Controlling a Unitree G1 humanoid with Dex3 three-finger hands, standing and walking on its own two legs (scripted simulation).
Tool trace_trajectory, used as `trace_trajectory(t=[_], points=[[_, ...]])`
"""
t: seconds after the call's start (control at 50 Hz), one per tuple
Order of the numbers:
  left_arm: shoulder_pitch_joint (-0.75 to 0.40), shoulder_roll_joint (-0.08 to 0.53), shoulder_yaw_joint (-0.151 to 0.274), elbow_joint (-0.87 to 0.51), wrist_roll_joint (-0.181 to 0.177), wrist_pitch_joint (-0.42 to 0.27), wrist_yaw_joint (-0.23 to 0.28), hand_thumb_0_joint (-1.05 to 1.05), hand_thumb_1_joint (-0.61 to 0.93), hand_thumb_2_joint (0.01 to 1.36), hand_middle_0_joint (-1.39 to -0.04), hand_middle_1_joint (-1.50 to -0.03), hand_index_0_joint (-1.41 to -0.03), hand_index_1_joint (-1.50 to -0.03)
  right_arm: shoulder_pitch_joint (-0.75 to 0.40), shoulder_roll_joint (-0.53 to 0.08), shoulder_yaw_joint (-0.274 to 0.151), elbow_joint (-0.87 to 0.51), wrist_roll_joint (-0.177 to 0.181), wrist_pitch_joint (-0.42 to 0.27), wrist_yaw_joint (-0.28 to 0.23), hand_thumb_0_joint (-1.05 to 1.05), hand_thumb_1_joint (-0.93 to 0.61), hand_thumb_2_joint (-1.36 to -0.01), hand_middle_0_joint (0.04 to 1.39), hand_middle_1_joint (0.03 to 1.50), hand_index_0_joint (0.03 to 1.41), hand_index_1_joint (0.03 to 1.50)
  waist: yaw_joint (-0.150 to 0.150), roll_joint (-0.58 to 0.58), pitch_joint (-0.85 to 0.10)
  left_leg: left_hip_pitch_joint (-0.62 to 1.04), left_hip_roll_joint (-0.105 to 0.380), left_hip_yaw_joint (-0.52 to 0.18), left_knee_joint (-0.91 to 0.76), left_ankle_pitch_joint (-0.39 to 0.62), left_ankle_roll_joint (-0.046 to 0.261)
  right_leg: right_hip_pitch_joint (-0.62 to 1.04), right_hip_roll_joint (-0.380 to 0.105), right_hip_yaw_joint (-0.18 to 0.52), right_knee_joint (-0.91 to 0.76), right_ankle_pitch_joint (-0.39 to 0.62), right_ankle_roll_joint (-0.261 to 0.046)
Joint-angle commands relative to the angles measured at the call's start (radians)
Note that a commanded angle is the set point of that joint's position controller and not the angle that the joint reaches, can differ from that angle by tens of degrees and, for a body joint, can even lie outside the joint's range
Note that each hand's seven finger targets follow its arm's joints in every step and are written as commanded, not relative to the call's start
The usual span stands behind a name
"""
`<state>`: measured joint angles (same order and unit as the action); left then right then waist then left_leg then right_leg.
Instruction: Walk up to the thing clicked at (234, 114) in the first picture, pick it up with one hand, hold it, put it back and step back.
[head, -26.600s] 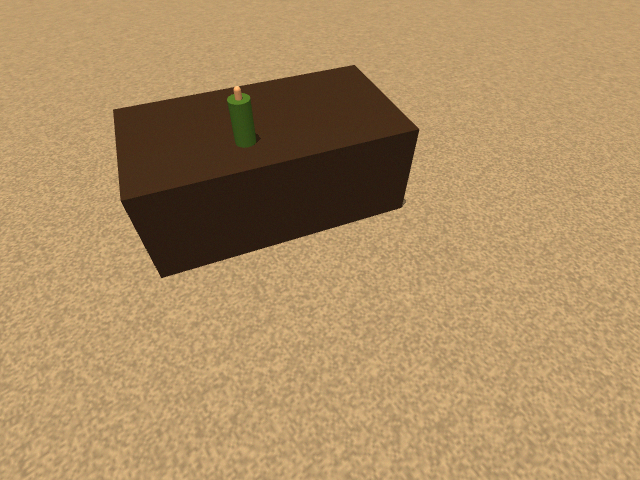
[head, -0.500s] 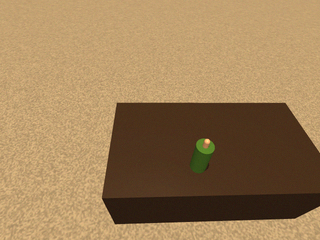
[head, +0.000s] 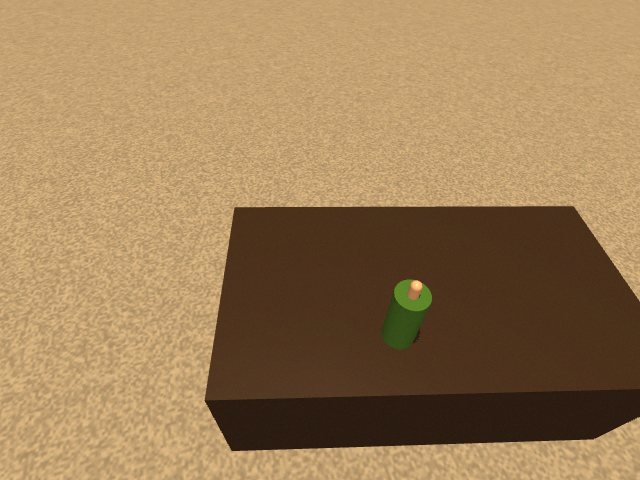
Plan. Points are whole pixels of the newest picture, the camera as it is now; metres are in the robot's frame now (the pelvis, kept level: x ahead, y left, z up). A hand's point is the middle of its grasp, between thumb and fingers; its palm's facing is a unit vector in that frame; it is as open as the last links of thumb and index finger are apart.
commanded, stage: stand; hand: right
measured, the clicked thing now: (406, 310) +0.50 -0.19 -0.26
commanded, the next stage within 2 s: step back in 0.46 s
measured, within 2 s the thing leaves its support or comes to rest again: neither
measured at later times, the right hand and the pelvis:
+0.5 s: hand out of the picture +0.07 -0.25 -0.16, palm faces -0.01 +0.94 -0.35, open 7.4 cm; pelvis +0.00 +0.00 +0.00, yaw +0 degrees
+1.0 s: hand out of the picture +0.03 -0.30 -0.19, palm faces -0.12 +0.92 -0.38, open 7.4 cm; pelvis -0.07 -0.03 -0.02, yaw +3 degrees
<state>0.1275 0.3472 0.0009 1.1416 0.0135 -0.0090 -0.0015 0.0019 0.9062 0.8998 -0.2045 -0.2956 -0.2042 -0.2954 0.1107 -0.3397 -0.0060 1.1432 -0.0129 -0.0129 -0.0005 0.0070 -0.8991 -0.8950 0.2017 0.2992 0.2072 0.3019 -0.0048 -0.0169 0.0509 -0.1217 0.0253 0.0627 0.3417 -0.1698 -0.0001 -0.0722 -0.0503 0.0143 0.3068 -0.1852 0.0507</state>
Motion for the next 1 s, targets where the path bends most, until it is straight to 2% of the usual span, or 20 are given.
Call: trace_trajectory(t=[0.0,0.36,0.42,0.44,0.48,0.5,0.54,0.58,0.62,0.64,0.66,0.68,0.7,0.72,0.74,0.78,0.84,0.88,0.94,0.98], points=[[-0.026,0.197,0.035,-0.052,0.002,-0.017,0.013,0.000,0.900,0.900,-0.200,-0.300,-0.200,-0.300,-0.037,-0.216,-0.037,-0.052,0.001,-0.018,-0.010,0.000,-0.900,-0.900,0.200,0.300,0.200,0.300,-0.003,0.011,-0.051,0.027,0.113,-0.107,-0.055,0.102,0.018,-0.040,-0.085,0.060,-0.057,0.104,-0.052],[-0.027,0.203,0.040,-0.059,0.003,-0.015,0.010,0.000,0.900,0.900,-0.200,-0.300,-0.200,-0.300,-0.029,-0.215,-0.038,-0.057,0.000,-0.018,-0.010,0.000,-0.900,-0.900,0.200,0.300,0.200,0.300,-0.004,0.012,-0.047,0.021,0.113,-0.112,-0.070,0.051,0.020,-0.044,-0.088,0.058,-0.055,0.080,-0.060],[-0.026,0.197,0.037,-0.062,0.003,-0.016,0.012,0.000,0.900,0.900,-0.200,-0.300,-0.200,-0.300,-0.038,-0.219,-0.040,-0.059,0.001,-0.018,-0.010,0.000,-0.900,-0.900,0.200,0.300,0.200,0.300,0.000,0.017,-0.067,0.036,0.115,-0.111,-0.055,0.107,0.022,-0.034,-0.091,0.056,-0.051,0.117,-0.058],[-0.040,0.269,0.072,-0.100,-0.020,-0.005,0.014,0.000,0.900,0.900,-0.200,-0.300,-0.200,-0.300,-0.063,-0.281,-0.066,-0.075,0.010,-0.001,-0.004,0.000,-0.900,-0.900,0.200,0.300,0.200,0.300,0.001,0.022,0.020,-0.008,0.118,-0.140,0.027,0.325,0.053,-0.140,-0.051,0.051,0.082,0.267,-0.059],[-0.011,0.226,0.069,-0.128,-0.024,0.007,0.021,0.000,0.900,0.900,-0.200,-0.300,-0.200,-0.300,-0.034,-0.289,-0.081,-0.103,0.021,0.011,-0.003,0.000,-0.900,-0.900,0.200,0.300,0.200,0.300,-0.006,0.084,-0.057,0.017,0.179,-0.151,0.044,0.489,0.118,-0.135,-0.001,-0.018,0.217,0.210,-0.058],[0.001,0.216,0.070,-0.141,-0.023,0.012,0.022,0.000,0.900,0.900,-0.200,-0.300,-0.200,-0.300,-0.036,-0.296,-0.090,-0.121,0.021,0.017,-0.004,0.000,-0.900,-0.900,0.200,0.300,0.200,0.300,-0.009,0.108,-0.087,0.010,0.211,-0.170,0.050,0.521,0.155,-0.143,0.025,-0.032,0.291,0.131,-0.061],[0.029,0.207,0.078,-0.166,-0.014,0.030,0.019,0.000,0.900,0.900,-0.200,-0.300,-0.200,-0.300,-0.061,-0.306,-0.103,-0.164,0.016,0.026,-0.007,0.000,-0.900,-0.900,0.200,0.300,0.200,0.300,0.000,0.187,-0.129,-0.047,0.277,-0.213,0.052,0.462,0.227,-0.148,0.051,-0.023,0.454,-0.204,-0.077],[0.049,0.205,0.084,-0.189,-0.009,0.044,0.016,0.000,0.900,0.900,-0.200,-0.300,-0.200,-0.300,-0.074,-0.317,-0.114,-0.202,-0.001,0.036,-0.013,0.000,-0.900,-0.900,0.200,0.300,0.200,0.300,0.003,0.215,-0.123,-0.098,0.305,-0.225,0.082,0.428,0.265,-0.188,0.047,0.013,0.553,-0.335,-0.094],[0.101,0.185,0.085,-0.192,-0.012,0.040,0.016,0.000,0.900,0.900,-0.200,-0.300,-0.200,-0.300,-0.117,-0.288,-0.109,-0.236,-0.002,0.046,-0.014,0.000,-0.900,-0.900,0.200,0.300,0.200,0.300,0.038,0.199,-0.130,-0.089,0.255,-0.180,0.189,0.402,0.214,-0.191,0.039,0.016,0.402,-0.220,-0.092],[0.136,0.185,0.086,-0.186,-0.005,0.032,0.017,0.000,0.900,0.900,-0.200,-0.300,-0.200,-0.300,-0.133,-0.280,-0.105,-0.249,0.006,0.055,-0.011,0.000,-0.900,-0.900,0.200,0.300,0.200,0.300,0.059,0.167,-0.134,-0.073,0.209,-0.154,0.264,0.336,0.168,-0.163,0.032,0.001,0.223,-0.060,-0.081],[0.109,0.228,0.098,-0.195,0.007,0.022,0.022,0.000,0.900,0.900,-0.200,-0.300,-0.200,-0.300,-0.137,-0.238,-0.094,-0.257,0.021,0.063,-0.007,0.000,-0.900,-0.900,0.200,0.300,0.200,0.300,0.050,0.032,-0.093,-0.128,0.111,-0.103,0.365,0.196,0.101,-0.163,-0.032,0.086,0.093,0.166,-0.075],[0.069,0.309,0.123,-0.226,0.020,0.010,0.024,0.000,0.900,0.900,-0.200,-0.300,-0.200,-0.300,-0.095,-0.180,-0.075,-0.278,0.032,0.067,-0.006,0.000,-0.900,-0.900,0.200,0.300,0.200,0.300,0.022,-0.158,-0.060,-0.272,-0.036,-0.069,0.505,-0.071,0.039,-0.118,-0.186,0.309,0.036,0.364,-0.123],[0.035,0.362,0.130,-0.253,0.019,0.009,0.023,0.000,0.900,0.900,-0.200,-0.300,-0.200,-0.300,-0.086,-0.176,-0.076,-0.273,0.029,0.079,-0.015,0.000,-0.900,-0.900,0.200,0.300,0.200,0.300,0.030,-0.203,-0.035,-0.320,-0.137,-0.151,0.670,-0.452,0.031,-0.174,-0.299,0.398,0.026,0.488,-0.258],[0.008,0.380,0.132,-0.278,0.031,0.004,0.027,0.000,0.900,0.900,-0.200,-0.300,-0.200,-0.300,-0.055,-0.201,-0.088,-0.261,0.017,0.085,-0.022,0.000,-0.900,-0.900,0.200,0.300,0.200,0.300,0.025,-0.203,-0.049,-0.324,-0.118,-0.220,0.819,-0.494,0.038,-0.209,-0.353,0.466,0.047,0.507,-0.340],[-0.036,0.336,0.130,-0.304,0.021,0.004,0.027,0.000,0.900,0.900,-0.200,-0.300,-0.200,-0.300,-0.027,-0.227,-0.093,-0.255,0.025,0.084,-0.022,0.000,-0.900,-0.900,0.200,0.300,0.200,0.300,0.012,-0.142,-0.055,-0.312,-0.116,-0.262,0.891,-0.433,0.035,-0.221,-0.296,0.369,0.063,0.492,-0.320],[-0.104,0.280,0.118,-0.325,0.024,0.007,0.033,0.000,0.900,0.900,-0.200,-0.300,-0.200,-0.300,0.034,-0.246,-0.097,-0.241,0.039,0.074,-0.021,0.000,-0.900,-0.900,0.200,0.300,0.200,0.300,-0.030,-0.117,-0.085,-0.351,-0.129,-0.235,0.914,-0.337,0.015,-0.134,-0.179,0.211,0.130,0.481,-0.257],[-0.028,0.242,0.117,-0.341,0.025,0.011,0.041,0.000,0.900,0.900,-0.200,-0.300,-0.200,-0.300,0.034,-0.245,-0.082,-0.253,0.024,0.068,-0.026,0.000,-0.900,-0.900,0.200,0.300,0.200,0.300,0.033,-0.102,-0.126,-0.427,-0.120,-0.218,0.851,-0.323,-0.016,0.028,-0.178,0.188,0.191,0.500,-0.272],[0.041,0.242,0.122,-0.344,0.021,0.016,0.050,0.000,0.900,0.900,-0.200,-0.300,-0.200,-0.300,-0.001,-0.238,-0.073,-0.285,0.012,0.059,-0.030,0.000,-0.900,-0.900,0.200,0.300,0.200,0.300,0.073,-0.116,-0.130,-0.463,-0.087,-0.208,0.721,-0.336,-0.017,0.129,-0.224,0.218,0.213,0.548,-0.295],[0.066,0.260,0.131,-0.354,0.012,0.025,0.052,0.000,0.900,0.900,-0.200,-0.300,-0.200,-0.300,0.000,-0.237,-0.074,-0.303,-0.003,0.047,-0.030,0.000,-0.900,-0.900,0.200,0.300,0.200,0.300,0.076,-0.151,-0.139,-0.389,-0.054,-0.155,0.528,-0.353,-0.001,0.120,-0.245,0.223,0.246,0.601,-0.294],[0.020,0.278,0.132,-0.382,0.009,0.030,0.044,0.000,0.900,0.900,-0.200,-0.300,-0.200,-0.300,0.067,-0.232,-0.080,-0.288,-0.008,0.041,-0.022,0.000,-0.900,-0.900,0.200,0.300,0.200,0.300,0.040,-0.178,-0.153,-0.271,-0.053,-0.095,0.377,-0.300,0.015,0.044,-0.216,0.192,0.272,0.545,-0.260]])
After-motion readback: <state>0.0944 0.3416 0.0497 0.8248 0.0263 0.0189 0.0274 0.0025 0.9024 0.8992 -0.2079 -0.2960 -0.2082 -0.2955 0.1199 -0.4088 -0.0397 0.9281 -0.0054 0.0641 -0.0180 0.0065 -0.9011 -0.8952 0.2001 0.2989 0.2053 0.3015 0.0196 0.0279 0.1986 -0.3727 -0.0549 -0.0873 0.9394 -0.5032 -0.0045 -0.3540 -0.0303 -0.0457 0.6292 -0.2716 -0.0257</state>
